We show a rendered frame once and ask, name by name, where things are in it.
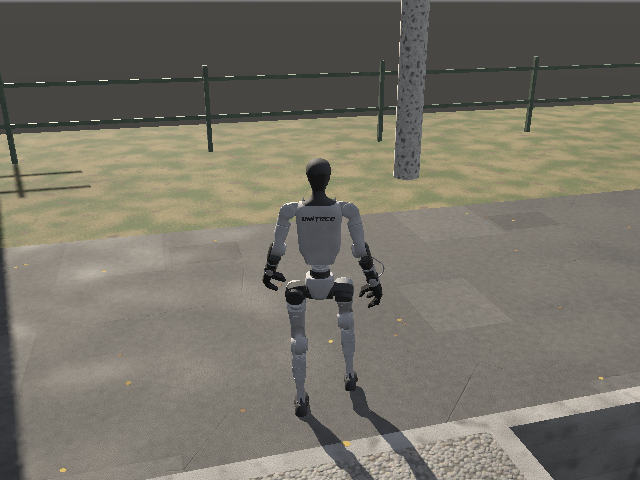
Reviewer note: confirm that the robot left upper arm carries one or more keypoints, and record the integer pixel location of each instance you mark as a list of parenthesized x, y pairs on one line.
[(287, 211)]

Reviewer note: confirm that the humanoid robot torso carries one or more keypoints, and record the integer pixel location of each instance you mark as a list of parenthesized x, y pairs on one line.
[(319, 241)]

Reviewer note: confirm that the robot right upper arm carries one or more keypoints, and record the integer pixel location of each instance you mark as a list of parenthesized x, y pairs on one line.
[(350, 211)]

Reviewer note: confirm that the left robot thigh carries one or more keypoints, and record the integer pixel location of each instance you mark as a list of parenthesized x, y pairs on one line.
[(296, 304)]

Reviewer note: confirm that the right robot hand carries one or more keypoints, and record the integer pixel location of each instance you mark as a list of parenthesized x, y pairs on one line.
[(375, 291)]

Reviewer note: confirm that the left robot hand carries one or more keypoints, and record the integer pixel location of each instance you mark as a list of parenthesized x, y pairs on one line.
[(277, 276)]

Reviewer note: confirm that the right robot forearm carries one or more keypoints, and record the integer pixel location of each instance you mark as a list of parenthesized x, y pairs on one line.
[(368, 268)]

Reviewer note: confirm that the left robot forearm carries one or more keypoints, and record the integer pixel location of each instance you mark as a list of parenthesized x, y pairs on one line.
[(271, 262)]

